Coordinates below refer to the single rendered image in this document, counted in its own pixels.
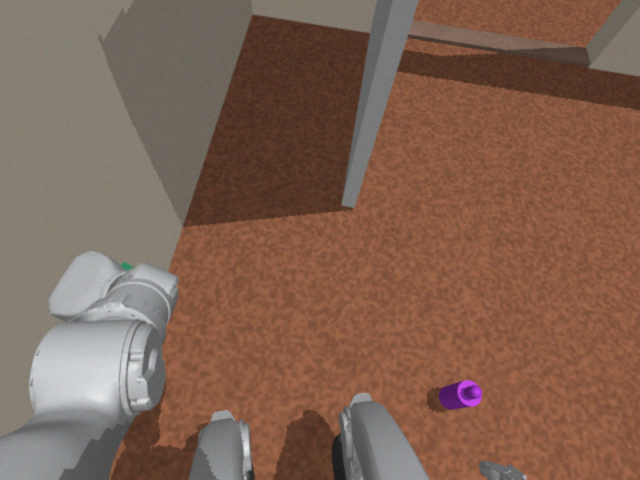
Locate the left robot hand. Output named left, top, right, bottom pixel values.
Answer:
left=48, top=251, right=124, bottom=322

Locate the left robot arm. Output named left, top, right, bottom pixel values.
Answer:
left=0, top=262, right=179, bottom=480

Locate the right robot hand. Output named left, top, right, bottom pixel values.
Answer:
left=479, top=461, right=527, bottom=480

